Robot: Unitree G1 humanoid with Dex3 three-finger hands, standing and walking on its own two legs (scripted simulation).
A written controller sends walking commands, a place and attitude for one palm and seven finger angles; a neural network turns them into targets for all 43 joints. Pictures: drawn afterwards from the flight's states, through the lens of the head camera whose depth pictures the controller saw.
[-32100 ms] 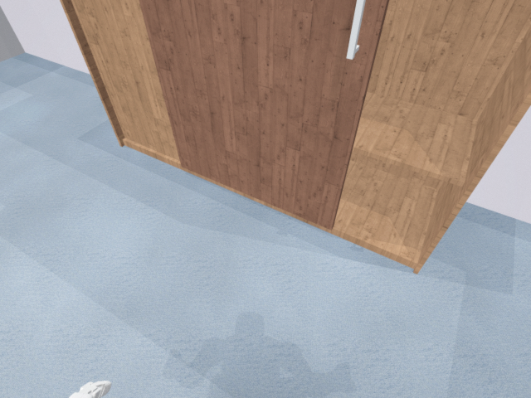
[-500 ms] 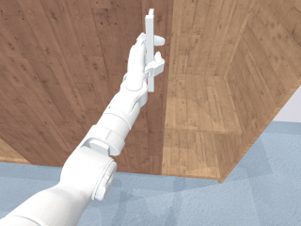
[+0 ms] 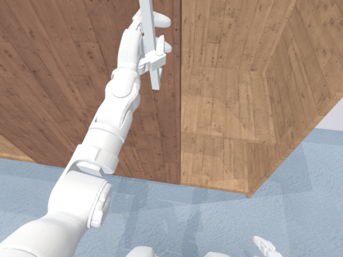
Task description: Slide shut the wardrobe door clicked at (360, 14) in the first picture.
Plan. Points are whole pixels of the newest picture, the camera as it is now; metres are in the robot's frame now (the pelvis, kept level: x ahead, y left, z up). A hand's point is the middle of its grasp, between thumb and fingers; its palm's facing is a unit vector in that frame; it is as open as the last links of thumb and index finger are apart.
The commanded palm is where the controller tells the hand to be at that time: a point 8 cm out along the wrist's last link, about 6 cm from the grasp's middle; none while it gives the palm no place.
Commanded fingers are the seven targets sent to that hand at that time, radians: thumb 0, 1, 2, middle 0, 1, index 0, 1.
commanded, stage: step sideways, sliding the door along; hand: left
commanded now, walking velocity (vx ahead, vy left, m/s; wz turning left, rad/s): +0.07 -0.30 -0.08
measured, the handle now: (153, 42) +0.50 +0.08 +0.22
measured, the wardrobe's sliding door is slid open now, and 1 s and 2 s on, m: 0.39 0.31 0.23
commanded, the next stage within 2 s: none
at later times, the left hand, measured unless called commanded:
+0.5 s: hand (168, 55) +0.46 +0.04 +0.21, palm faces +0.21 -0.98 -0.08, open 5.7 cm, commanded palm +0.43 +0.01 +0.21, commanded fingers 0.00 0.90 0.90 -0.45 -1.40 -0.45 -1.40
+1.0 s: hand (200, 57) +0.45 -0.02 +0.22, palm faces +0.12 -0.99 +0.04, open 5.8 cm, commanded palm +0.42 -0.08 +0.21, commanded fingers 0.00 0.90 0.90 -0.45 -1.40 -0.45 -1.40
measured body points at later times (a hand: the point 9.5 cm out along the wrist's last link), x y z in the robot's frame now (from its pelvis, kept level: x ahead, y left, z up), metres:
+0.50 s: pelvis +0.07 -0.12 +0.00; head +0.17 -0.11 +0.43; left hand +0.44 +0.09 +0.21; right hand +0.31 -0.29 -0.12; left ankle +0.03 +0.06 -0.70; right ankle +0.11 -0.26 -0.72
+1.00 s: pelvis +0.15 -0.13 +0.01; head +0.25 -0.12 +0.44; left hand +0.44 +0.03 +0.21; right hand +0.40 -0.31 -0.09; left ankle +0.08 +0.01 -0.72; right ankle +0.15 -0.26 -0.68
